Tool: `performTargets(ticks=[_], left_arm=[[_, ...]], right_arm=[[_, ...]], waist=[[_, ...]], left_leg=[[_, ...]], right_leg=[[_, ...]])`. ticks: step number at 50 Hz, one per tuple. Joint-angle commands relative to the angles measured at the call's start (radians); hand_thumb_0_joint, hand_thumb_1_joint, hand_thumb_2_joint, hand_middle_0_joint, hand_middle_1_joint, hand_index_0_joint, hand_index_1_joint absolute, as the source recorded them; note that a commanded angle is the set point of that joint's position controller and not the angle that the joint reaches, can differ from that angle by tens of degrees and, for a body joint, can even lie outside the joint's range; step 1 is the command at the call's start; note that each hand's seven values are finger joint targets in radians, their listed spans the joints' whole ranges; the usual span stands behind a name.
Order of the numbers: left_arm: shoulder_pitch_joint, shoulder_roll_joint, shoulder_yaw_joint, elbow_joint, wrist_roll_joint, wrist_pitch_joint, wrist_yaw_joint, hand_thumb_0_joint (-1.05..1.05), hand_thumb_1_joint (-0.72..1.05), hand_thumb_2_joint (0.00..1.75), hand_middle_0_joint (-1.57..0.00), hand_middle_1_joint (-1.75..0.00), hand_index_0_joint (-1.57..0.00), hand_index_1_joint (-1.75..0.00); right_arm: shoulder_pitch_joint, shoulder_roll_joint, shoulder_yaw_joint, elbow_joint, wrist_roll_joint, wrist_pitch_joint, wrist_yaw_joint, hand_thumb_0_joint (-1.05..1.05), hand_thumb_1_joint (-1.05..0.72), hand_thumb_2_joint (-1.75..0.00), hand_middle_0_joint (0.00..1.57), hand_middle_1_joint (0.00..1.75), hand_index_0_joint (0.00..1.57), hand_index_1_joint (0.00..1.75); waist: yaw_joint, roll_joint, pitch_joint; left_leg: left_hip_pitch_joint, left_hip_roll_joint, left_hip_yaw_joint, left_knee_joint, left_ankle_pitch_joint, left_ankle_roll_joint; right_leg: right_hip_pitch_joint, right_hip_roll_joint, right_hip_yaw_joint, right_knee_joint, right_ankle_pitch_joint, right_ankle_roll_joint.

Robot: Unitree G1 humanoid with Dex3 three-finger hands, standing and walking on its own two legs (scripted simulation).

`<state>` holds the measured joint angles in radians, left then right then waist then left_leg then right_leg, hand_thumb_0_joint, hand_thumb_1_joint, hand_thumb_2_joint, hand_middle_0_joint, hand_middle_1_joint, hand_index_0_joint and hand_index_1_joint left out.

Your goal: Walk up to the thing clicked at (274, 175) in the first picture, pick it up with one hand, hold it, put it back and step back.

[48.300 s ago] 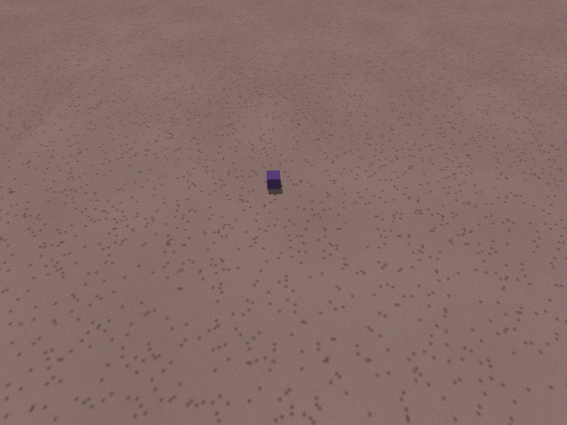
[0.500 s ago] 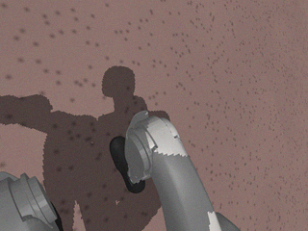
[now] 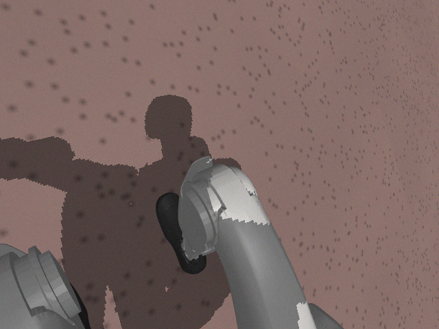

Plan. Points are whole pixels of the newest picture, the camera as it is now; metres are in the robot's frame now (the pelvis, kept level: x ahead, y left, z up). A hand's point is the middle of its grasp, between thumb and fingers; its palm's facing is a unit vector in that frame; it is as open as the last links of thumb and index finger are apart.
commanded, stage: close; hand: left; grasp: from above
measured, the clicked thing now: out of the picture +0.50 +0.34 -0.28
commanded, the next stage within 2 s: settle in 0.36 s
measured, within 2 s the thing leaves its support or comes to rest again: leaves its support in 0.76 s
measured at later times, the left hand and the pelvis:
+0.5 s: hand out of the picture +0.49 +0.33 -0.26, palm faces -0.42 -0.15 -0.89, open 10.2 cm; pelvis +0.00 +0.00 +0.00, yaw +0 degrees
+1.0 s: hand out of the picture +0.49 +0.35 -0.20, palm faces -0.38 -0.14 -0.92, open 10.0 cm; pelvis +0.01 +0.00 +0.01, yaw +2 degrees
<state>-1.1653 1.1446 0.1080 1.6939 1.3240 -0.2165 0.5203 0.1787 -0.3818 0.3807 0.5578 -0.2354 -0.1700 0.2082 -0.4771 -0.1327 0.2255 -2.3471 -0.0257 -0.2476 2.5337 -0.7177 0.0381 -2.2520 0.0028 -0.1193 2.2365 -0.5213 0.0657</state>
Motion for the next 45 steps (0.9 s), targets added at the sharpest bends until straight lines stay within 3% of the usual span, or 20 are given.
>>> performTargets(ticks=[1,6,8,9,11,15,16,18,19,23,26,30,34,36,37,38,40,42,43,45], left_arm=[[-0.285,0.232,0.024,-0.162,-0.012,0.0,0.058,0.0,0.11,0.73,-0.47,-0.83,-0.5,-0.8],[-0.265,0.228,0.0,-0.13,-0.013,0.008,0.059,0.0,0.15,0.71,-0.5,-0.81,-0.54,-0.78],[-0.275,0.228,0.008,-0.153,-0.015,0.008,0.062,0.0,0.18,0.69,-0.52,-0.81,-0.55,-0.77],[-0.276,0.227,0.025,-0.134,-0.019,0.005,0.063,0.0,0.2,0.7,-0.52,-0.82,-0.56,-0.78],[-0.247,0.197,0.013,-0.108,-0.024,0.004,0.059,0.0,0.22,0.71,-0.54,-0.82,-0.58,-0.78],[-0.267,0.233,0.012,-0.138,-0.021,0.006,0.053,0.0,0.28,0.75,-0.61,-0.84,-0.64,-0.8],[-0.282,0.24,0.029,-0.155,-0.022,0.007,0.057,0.0,0.3,0.76,-0.61,-0.84,-0.64,-0.81],[-0.261,0.198,-0.001,-0.115,-0.029,0.009,0.047,0.0,0.32,0.77,-0.63,-0.84,-0.66,-0.81],[-0.266,0.232,0.027,-0.139,-0.025,0.007,0.055,0.0,0.34,0.78,-0.63,-0.86,-0.67,-0.82],[-0.254,0.217,0.012,-0.122,-0.027,0.012,0.051,0.0,0.35,0.79,-0.64,-0.86,-0.68,-0.83],[-0.278,0.214,0.022,-0.153,-0.031,0.012,0.041,0.0,0.16,0.71,-0.53,-0.86,-0.58,-0.81],[-0.28,0.234,0.035,-0.185,-0.027,0.014,0.032,0.0,0.15,0.7,-0.54,-0.85,-0.58,-0.8],[-0.28,0.26,0.068,-0.234,-0.028,0.017,0.019,0.0,0.2,0.72,-0.57,-0.85,-0.61,-0.8],[-0.293,0.277,0.095,-0.309,-0.026,0.019,0.019,0.0,0.22,0.71,-0.57,-0.86,-0.62,-0.81],[-0.266,0.26,0.089,-0.302,-0.023,0.029,0.011,0.0,0.21,0.71,-0.57,-0.85,-0.62,-0.8],[-0.283,0.27,0.114,-0.364,-0.024,0.027,0.002,0.0,0.21,0.69,-0.56,-0.85,-0.62,-0.79],[-0.252,0.245,0.118,-0.344,-0.033,0.034,-0.02,0.0,0.22,0.66,-0.57,-0.83,-0.62,-0.78],[-0.246,0.238,0.129,-0.422,-0.04,0.044,-0.044,0.0,0.27,0.71,-0.62,-0.83,-0.67,-0.78],[-0.222,0.217,0.117,-0.424,-0.047,0.052,-0.054,0.0,0.3,0.71,-0.64,-0.83,-0.69,-0.78],[-0.212,0.123,0.068,-0.446,-0.06,0.061,-0.09,0.0,0.33,0.73,-0.65,-0.84,-0.7,-0.79]], right_arm=[[0.207,-0.357,-0.107,0.049,-0.005,-0.001,-0.004,0.0,-0.88,-0.89,0.2,0.3,0.2,0.3],[0.195,-0.36,-0.112,0.036,0.0,-0.004,-0.011,0.0,-0.88,-0.89,0.2,0.3,0.2,0.3],[0.209,-0.375,-0.13,0.045,0.001,-0.008,-0.013,0.0,-0.88,-0.89,0.2,0.3,0.2,0.3],[0.204,-0.36,-0.115,0.05,-0.001,-0.008,-0.008,0.0,-0.88,-0.89,0.2,0.3,0.2,0.3],[0.206,-0.358,-0.112,0.045,-0.002,-0.009,0.0,0.0,-0.88,-0.89,0.2,0.3,0.2,0.3],[0.205,-0.359,-0.117,0.037,0.001,-0.007,-0.006,0.0,-0.88,-0.89,0.2,0.3,0.2,0.3],[0.209,-0.371,-0.125,0.044,0.001,-0.006,-0.008,0.0,-0.88,-0.89,0.2,0.3,0.2,0.3],[0.205,-0.363,-0.12,0.036,-0.003,-0.012,-0.006,0.0,-0.88,-0.89,0.2,0.3,0.2,0.3],[0.218,-0.365,-0.123,0.047,0.001,-0.008,-0.006,0.0,-0.88,-0.89,0.2,0.3,0.2,0.3],[0.216,-0.356,-0.122,0.043,0.004,-0.004,-0.006,0.0,-0.88,-0.89,0.2,0.3,0.2,0.3],[0.214,-0.359,-0.123,0.046,0.003,-0.007,-0.006,0.0,-0.89,-0.9,0.2,0.3,0.2,0.3],[0.222,-0.364,-0.133,0.042,0.003,0.002,-0.006,0.0,-0.89,-0.9,0.2,0.3,0.2,0.3],[0.231,-0.364,-0.157,0.048,0.008,0.009,-0.007,0.0,-0.89,-0.9,0.2,0.3,0.2,0.3],[0.245,-0.369,-0.178,0.046,0.011,0.013,-0.005,0.0,-0.89,-0.9,0.2,0.3,0.2,0.3],[0.249,-0.371,-0.185,0.046,0.011,0.014,-0.003,0.0,-0.89,-0.89,0.2,0.3,0.2,0.3],[0.26,-0.364,-0.195,0.052,0.014,0.017,0.004,0.0,-0.89,-0.9,0.2,0.3,0.2,0.3],[0.254,-0.345,-0.191,0.054,0.018,0.023,0.013,0.0,-0.89,-0.89,0.2,0.3,0.2,0.3],[0.267,-0.351,-0.224,0.056,0.026,0.033,0.012,0.0,-0.89,-0.89,0.2,0.3,0.2,0.3],[0.264,-0.359,-0.246,0.053,0.033,0.039,0.011,0.0,-0.89,-0.89,0.2,0.3,0.2,0.3],[0.257,-0.345,-0.265,0.051,0.045,0.048,0.017,0.0,-0.89,-0.89,0.2,0.3,0.2,0.3]], waist=[[-0.089,0.637,-0.596],[-0.089,0.577,-0.587],[-0.083,0.612,-0.615],[-0.085,0.617,-0.613],[-0.095,0.608,-0.594],[-0.091,0.581,-0.601],[-0.08,0.604,-0.62],[-0.097,0.582,-0.579],[-0.085,0.612,-0.606],[-0.084,0.59,-0.611],[-0.081,0.619,-0.609],[-0.075,0.63,-0.635],[-0.05,0.655,-0.672],[-0.03,0.707,-0.739],[-0.019,0.717,-0.754],[-0.013,0.752,-0.788],[-0.012,0.715,-0.779],[0.007,0.741,-0.825],[0.031,0.75,-0.858],[0.039,0.746,-0.84]], left_leg=[[0.552,0.064,0.033,-0.314,0.273,-0.068],[0.477,0.048,0.071,-0.305,0.205,-0.043],[0.528,0.054,0.062,-0.309,0.245,-0.053],[0.543,0.06,0.044,-0.311,0.26,-0.063],[0.551,0.062,0.032,-0.314,0.276,-0.068],[0.488,0.049,0.068,-0.305,0.226,-0.045],[0.515,0.054,0.057,-0.308,0.245,-0.055],[0.5,0.047,0.068,-0.306,0.211,-0.051],[0.537,0.058,0.046,-0.327,0.244,-0.063],[0.509,0.053,0.06,-0.318,0.249,-0.055],[0.546,0.058,0.047,-0.311,0.272,-0.068],[0.544,0.052,0.062,-0.311,0.276,-0.064],[0.547,0.047,0.083,-0.313,0.277,-0.061],[0.607,0.048,0.075,-0.322,0.32,-0.071],[0.636,0.047,0.081,-0.318,0.343,-0.073],[0.66,0.05,0.072,-0.312,0.392,-0.081],[0.625,0.042,0.085,-0.295,0.392,-0.075],[0.641,0.039,0.097,-0.306,0.411,-0.075],[0.666,0.035,0.106,-0.319,0.407,-0.073],[0.658,0.032,0.103,-0.34,0.374,-0.072]], right_leg=[[0.293,0.009,-0.145,-0.118,0.145,-0.076],[0.365,0.021,-0.134,-0.134,0.137,-0.074],[0.338,0.017,-0.136,-0.127,0.155,-0.077],[0.318,0.008,-0.145,-0.121,0.15,-0.08],[0.299,0.004,-0.149,-0.116,0.152,-0.075],[0.37,0.014,-0.132,-0.134,0.15,-0.073],[0.347,0.01,-0.137,-0.133,0.153,-0.078],[0.342,0.011,-0.14,-0.129,0.132,-0.076],[0.325,0.01,-0.147,-0.132,0.139,-0.079],[0.367,0.014,-0.139,-0.133,0.156,-0.079],[0.311,0.002,-0.142,-0.125,0.147,-0.082],[0.351,0.003,-0.133,-0.129,0.161,-0.085],[0.372,0.009,-0.13,-0.134,0.161,-0.092],[0.365,0.005,-0.131,-0.127,0.181,-0.098],[0.36,0.003,-0.126,-0.123,0.19,-0.1],[0.347,-0.002,-0.128,-0.114,0.209,-0.101],[0.358,-0.004,-0.123,-0.117,0.217,-0.103],[0.367,-0.004,-0.115,-0.129,0.223,-0.104],[0.38,0.002,-0.11,-0.13,0.215,-0.108],[0.327,0.0,-0.111,-0.136,0.182,-0.112]])
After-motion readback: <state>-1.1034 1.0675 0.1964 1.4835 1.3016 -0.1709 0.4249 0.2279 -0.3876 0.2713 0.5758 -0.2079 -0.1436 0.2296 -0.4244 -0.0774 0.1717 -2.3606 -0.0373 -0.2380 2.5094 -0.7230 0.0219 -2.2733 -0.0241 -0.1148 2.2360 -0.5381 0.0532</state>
